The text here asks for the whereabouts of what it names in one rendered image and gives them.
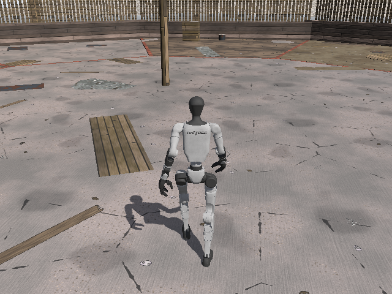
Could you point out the robot left forearm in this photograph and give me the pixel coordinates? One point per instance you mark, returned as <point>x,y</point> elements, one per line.
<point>167,166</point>

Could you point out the left robot thigh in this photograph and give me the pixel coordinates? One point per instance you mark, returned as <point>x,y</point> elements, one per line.
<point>181,182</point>

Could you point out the humanoid robot head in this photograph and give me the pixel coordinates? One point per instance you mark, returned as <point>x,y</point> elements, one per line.
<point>196,105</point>

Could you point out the robot left upper arm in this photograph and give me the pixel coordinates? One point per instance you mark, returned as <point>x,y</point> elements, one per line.
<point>174,139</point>

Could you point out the robot left hand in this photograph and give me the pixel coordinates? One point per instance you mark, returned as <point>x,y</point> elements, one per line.
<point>162,187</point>

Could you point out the robot right hand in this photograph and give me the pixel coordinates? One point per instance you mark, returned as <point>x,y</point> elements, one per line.
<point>219,169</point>

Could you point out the robot right upper arm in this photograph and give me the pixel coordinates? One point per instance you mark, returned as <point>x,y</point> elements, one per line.
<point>215,129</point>

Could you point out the robot right forearm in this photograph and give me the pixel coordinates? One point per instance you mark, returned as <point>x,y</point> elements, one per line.
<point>222,158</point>

